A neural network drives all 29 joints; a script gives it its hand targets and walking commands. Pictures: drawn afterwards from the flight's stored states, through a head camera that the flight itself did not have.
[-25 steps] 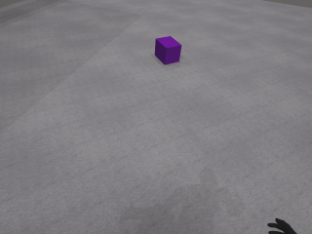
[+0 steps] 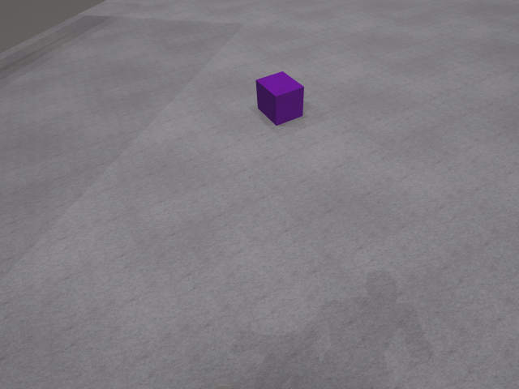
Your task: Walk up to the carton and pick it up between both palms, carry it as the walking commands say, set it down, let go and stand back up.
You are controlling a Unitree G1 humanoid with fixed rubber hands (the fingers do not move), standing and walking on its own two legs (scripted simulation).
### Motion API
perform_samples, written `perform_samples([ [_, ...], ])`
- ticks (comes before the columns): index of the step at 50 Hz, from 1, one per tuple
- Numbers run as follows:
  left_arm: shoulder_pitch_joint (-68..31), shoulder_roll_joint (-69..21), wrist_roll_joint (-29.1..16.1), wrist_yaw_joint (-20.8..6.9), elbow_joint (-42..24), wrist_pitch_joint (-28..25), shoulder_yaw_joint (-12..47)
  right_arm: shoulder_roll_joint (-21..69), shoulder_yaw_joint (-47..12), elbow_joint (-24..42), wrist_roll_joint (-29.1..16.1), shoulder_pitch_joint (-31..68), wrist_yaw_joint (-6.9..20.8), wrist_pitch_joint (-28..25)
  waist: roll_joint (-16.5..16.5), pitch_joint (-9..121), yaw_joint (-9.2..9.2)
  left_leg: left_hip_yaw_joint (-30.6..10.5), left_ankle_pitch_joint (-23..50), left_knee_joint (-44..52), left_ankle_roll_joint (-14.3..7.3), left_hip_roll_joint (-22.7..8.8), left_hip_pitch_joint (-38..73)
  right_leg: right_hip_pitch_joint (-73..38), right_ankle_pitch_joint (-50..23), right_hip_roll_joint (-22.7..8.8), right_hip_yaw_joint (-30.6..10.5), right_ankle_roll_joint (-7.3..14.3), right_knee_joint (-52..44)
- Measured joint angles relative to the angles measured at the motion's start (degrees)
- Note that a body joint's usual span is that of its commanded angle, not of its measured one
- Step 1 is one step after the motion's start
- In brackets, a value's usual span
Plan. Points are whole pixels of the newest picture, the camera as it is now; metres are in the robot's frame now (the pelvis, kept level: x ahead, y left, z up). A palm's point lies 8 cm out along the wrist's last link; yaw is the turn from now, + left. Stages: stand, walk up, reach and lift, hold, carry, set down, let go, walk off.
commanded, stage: walk up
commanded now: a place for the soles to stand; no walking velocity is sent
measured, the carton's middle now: (279, 98) +2.00 +0.00 -0.65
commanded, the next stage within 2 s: none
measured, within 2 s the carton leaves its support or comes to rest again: neither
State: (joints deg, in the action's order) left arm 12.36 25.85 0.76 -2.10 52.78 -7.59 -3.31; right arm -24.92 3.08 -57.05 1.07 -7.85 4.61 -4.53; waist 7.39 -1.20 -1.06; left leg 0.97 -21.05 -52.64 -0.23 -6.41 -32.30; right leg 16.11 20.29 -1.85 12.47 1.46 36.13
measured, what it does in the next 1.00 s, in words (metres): walks ahead: left foot, then right foot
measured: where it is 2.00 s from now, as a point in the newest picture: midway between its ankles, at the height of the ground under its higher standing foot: (287, 240)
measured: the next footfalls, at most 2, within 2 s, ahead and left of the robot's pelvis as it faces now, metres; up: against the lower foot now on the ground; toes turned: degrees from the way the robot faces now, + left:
left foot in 0.10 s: +0.23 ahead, +0.14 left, +0.00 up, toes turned +9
right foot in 0.38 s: +0.35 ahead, -0.14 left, +0.00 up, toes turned -9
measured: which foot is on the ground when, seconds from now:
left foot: up 0.00-0.08, down 0.10-0.42, up 0.44-0.68, down 0.70-1.00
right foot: down 0.00-0.14, up 0.16-0.36, down 0.38-0.74, up 0.76-0.94, down 0.96-1.00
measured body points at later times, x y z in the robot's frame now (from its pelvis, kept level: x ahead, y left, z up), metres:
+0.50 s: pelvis +0.27 -0.02 -0.01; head +0.28 -0.04 +0.44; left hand +0.40 +0.30 -0.09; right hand +0.34 -0.37 -0.12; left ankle +0.20 +0.12 -0.67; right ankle +0.31 -0.13 -0.72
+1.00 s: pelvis +0.50 -0.03 -0.01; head +0.52 -0.05 +0.44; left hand +0.62 +0.29 -0.11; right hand +0.58 -0.38 -0.12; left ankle +0.48 +0.10 -0.72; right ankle +0.57 -0.15 -0.72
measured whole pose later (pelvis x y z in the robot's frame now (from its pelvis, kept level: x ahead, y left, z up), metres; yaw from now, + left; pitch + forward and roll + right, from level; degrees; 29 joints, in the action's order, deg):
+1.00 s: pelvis +0.50 -0.03 -0.01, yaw -3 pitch +0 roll +2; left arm 11.1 24.8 1.5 -3.6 54.9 -7.0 -2.5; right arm -26.8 4.6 -53.1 0.5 -10.7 3.4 -5.3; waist 0.0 -2.0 1.6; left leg 9.3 -26.1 -44.2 -0.5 -5.1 -16.7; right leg 28.1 14.7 -4.6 3.2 1.1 44.5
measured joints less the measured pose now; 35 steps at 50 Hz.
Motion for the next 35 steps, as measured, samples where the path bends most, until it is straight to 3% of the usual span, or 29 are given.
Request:
perform_samples([
  [3, 1.0, 1.4, 0.1, -0.4, 0.6, 0.4, 0.2, 0.4, 0.0, 0.3, 0.0, 2.0, 1.2, -0.2, -1.2, -0.6, -0.99, 1.9, 4.4, 9.7, -0.5, -0.4, 0.2, -4.8, 2.9, -0.7, 1.3, -1.0, -1.1],
  [6, 2.4, 2.7, 0.0, -0.8, 1.6, 1.0, 0.5, 0.2, 0.6, 0.8, 0.2, 3.6, 1.4, -0.9, -4.0, -0.9, -1.52, 3.7, 11.1, 14.8, -1.6, 1.5, 3.5, -8.1, 7.7, -3.1, 1.0, -2.0, 2.0],
  [8, 2.8, 2.4, -0.6, -0.7, 2.6, 1.6, 0.9, -0.3, 1.4, 2.1, -0.1, 4.4, 0.6, -1.6, -5.9, -1.0, -1.35, 5.1, 10.7, 12.1, -1.6, 2.8, 4.3, -3.7, 7.2, -4.4, -3.9, -0.6, 14.4],
  [11, 1.9, 2.0, -0.8, -0.4, 3.5, 1.7, 1.8, 0.1, 1.7, 3.7, -1.6, 3.8, -0.8, -1.6, -9.2, -0.7, -1.04, 7.1, 6.0, 12.3, -1.3, 4.1, 7.7, 5.3, 3.1, -3.1, -12.3, -0.4, 29.8],
  [13, 1.1, 1.5, -0.5, -0.5, 3.6, 1.5, 2.0, 0.4, 1.7, 4.0, -1.5, 2.7, -1.4, -1.5, -10.9, -0.2, -0.63, 8.6, 5.0, 14.2, -0.9, 4.5, 10.4, 9.5, 1.8, -3.9, -13.5, -1.2, 29.0],
  [16, 0.1, 0.4, 0.1, -1.7, 3.1, 1.6, 1.9, 0.1, 1.6, 4.0, -0.5, 1.1, -1.4, -1.5, -11.9, 0.1, 0.25, 10.4, 3.0, 16.2, -0.3, 4.2, 14.3, 13.3, 2.1, -5.5, -12.6, -1.8, 18.2],
  [19, -1.0, -0.4, 0.3, -2.6, 3.1, 1.6, 1.3, -1.0, 1.8, 3.8, 0.0, -0.3, -0.8, -1.2, -11.2, 0.0, 1.61, 11.4, -0.3, 15.7, 0.7, 3.0, 17.6, 14.1, -2.2, -5.4, -10.8, -1.2, 7.1],
  [21, -1.4, -0.9, 0.6, -2.7, 3.3, 1.2, 0.8, -2.1, 1.9, 3.3, -0.1, -1.8, -0.6, -0.7, -8.9, 0.2, 2.61, 10.4, -4.2, 12.6, 0.7, 0.9, 18.8, 12.3, -8.7, -3.7, -9.2, -0.6, 6.1],
  [22, -1.6, -1.0, 0.7, -2.6, 3.0, 0.8, 0.6, -2.6, 1.9, 3.0, -0.3, -2.8, -0.6, -0.4, -7.6, 0.6, 2.85, 8.5, -5.0, 8.1, -0.5, 0.1, 17.6, 11.5, -6.0, -2.8, -8.5, -0.4, 6.8],
  [24, -1.5, -1.2, 0.2, -1.7, 1.5, 0.2, 0.5, -3.0, 1.4, 1.9, -1.1, -3.7, -1.0, 0.0, -5.4, 1.2, 2.52, 1.9, -6.0, -4.9, -1.7, 1.9, 12.4, 10.4, -1.8, -1.5, -7.0, -0.1, 7.9],
  [27, -0.7, -1.3, -0.6, -0.1, -0.3, 0.1, 0.6, -2.6, 0.6, 0.9, -1.1, -3.6, -1.9, -0.2, -2.8, 1.2, 1.77, -1.9, -4.1, -13.6, -1.2, 3.2, 5.8, 6.8, -0.8, -0.2, -4.8, 0.0, 5.8],
  [31, 0.4, -0.1, -0.2, 0.5, -0.9, 0.0, 0.5, -0.8, 0.1, 1.4, -0.5, -1.5, -1.3, -0.4, -1.7, 0.1, 1.13, -0.4, -3.9, -3.5, -0.7, 1.6, 1.3, 1.8, 1.5, -0.1, -2.6, -0.4, 3.1],
  [35, 1.3, 1.7, 0.0, 0.0, -0.6, 0.7, 0.6, 0.4, 0.1, 2.2, -0.2, 0.6, 0.1, -0.9, -3.1, -1.2, 0.04, 2.6, 2.5, 10.4, -1.6, 1.7, 2.4, -3.2, 5.8, -1.9, -1.4, -1.8, 3.8],
])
